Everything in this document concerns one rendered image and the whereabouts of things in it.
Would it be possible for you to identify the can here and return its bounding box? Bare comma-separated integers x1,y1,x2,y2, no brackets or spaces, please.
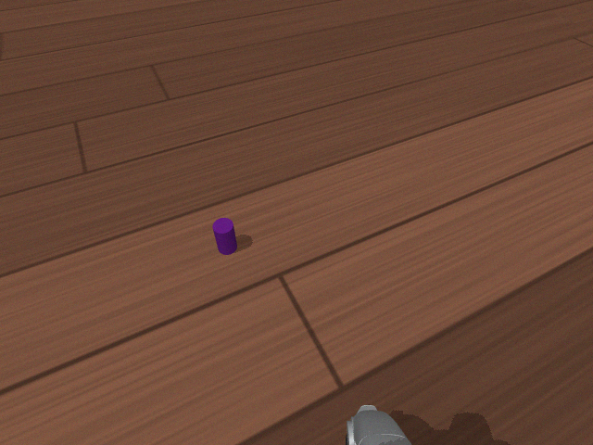
212,218,237,255

